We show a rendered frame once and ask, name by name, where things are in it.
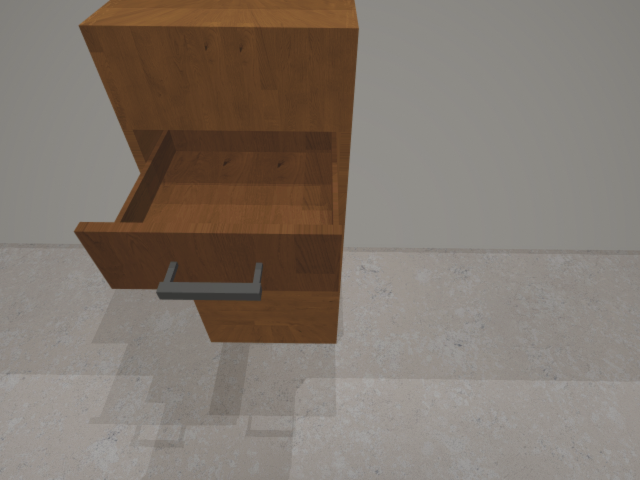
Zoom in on drawer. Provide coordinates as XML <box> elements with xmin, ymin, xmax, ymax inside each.
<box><xmin>74</xmin><ymin>130</ymin><xmax>342</xmax><ymax>291</ymax></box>

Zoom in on handle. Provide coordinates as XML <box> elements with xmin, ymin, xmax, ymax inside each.
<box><xmin>156</xmin><ymin>262</ymin><xmax>263</xmax><ymax>301</ymax></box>

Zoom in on cabinet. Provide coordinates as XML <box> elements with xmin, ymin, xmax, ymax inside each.
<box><xmin>79</xmin><ymin>0</ymin><xmax>359</xmax><ymax>344</ymax></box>

